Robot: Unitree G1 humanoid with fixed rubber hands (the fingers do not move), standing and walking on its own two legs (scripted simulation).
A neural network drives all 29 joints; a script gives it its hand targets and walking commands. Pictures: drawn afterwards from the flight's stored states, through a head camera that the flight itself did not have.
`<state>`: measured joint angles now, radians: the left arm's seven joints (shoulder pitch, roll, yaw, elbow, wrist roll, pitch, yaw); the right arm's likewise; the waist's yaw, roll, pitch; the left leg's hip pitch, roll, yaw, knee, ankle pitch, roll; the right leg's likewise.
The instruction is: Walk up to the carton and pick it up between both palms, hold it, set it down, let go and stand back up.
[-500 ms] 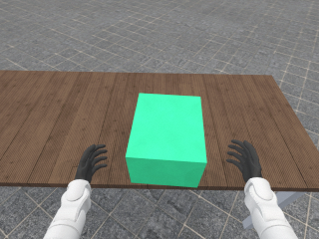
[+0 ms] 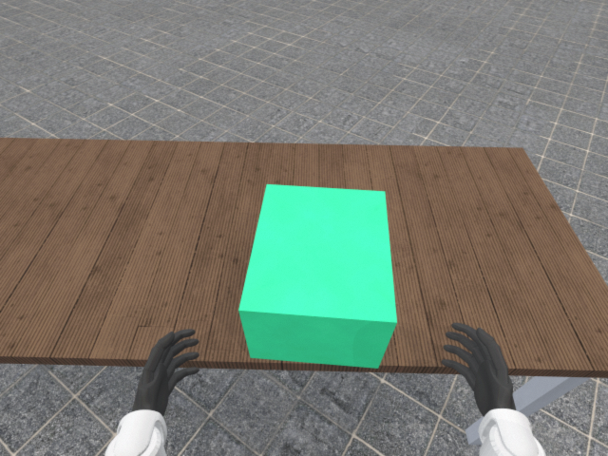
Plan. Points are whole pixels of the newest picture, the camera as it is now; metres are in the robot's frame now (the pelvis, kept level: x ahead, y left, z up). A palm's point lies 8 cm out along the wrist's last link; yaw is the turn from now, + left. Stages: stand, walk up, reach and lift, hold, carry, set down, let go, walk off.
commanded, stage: set down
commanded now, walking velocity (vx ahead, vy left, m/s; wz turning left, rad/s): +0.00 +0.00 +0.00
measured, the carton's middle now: (319, 272) +0.41 -0.01 -0.04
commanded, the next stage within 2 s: let go in 1.26 s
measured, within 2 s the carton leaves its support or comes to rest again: neither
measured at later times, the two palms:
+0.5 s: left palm (143, 430) +0.18 +0.23 -0.06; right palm (488, 420) +0.19 -0.22 -0.05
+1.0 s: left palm (145, 447) +0.16 +0.22 -0.08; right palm (491, 448) +0.16 -0.23 -0.07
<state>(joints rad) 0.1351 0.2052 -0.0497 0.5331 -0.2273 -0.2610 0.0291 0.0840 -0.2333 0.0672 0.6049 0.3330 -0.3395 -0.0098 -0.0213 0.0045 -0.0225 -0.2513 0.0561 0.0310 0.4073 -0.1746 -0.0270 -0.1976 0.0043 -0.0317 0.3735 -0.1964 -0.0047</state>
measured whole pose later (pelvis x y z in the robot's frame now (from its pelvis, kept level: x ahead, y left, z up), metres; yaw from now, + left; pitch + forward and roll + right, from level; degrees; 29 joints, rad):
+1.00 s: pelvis +0.00 +0.00 +0.00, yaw +0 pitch -1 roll -1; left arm 0.18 0.23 -0.04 0.53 -0.15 0.10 0.00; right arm 0.14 -0.22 0.02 0.71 0.07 -0.20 0.00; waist -0.01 0.00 0.05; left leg -0.21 0.05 0.04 0.40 -0.18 -0.03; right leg -0.16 0.00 -0.02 0.37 -0.20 0.00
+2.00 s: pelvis +0.00 +0.00 +0.00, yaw +0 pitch -2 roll +0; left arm 0.25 0.35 0.01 0.54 -0.07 -0.01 0.00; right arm 0.17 -0.31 -0.02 0.77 0.04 -0.04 0.02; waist -0.01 0.00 0.01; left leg -0.19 0.05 0.04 0.42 -0.19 -0.03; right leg -0.16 0.00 -0.02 0.41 -0.22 0.00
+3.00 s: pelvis -0.02 +0.00 +0.00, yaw +0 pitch -3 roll +0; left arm 0.28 0.38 0.01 0.71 -0.07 -0.02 -0.01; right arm 0.17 -0.33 -0.02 0.91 0.04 -0.02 0.03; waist -0.01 0.00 -0.01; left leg -0.20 0.05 0.04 0.42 -0.17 -0.03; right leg -0.16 0.00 -0.02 0.41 -0.20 0.00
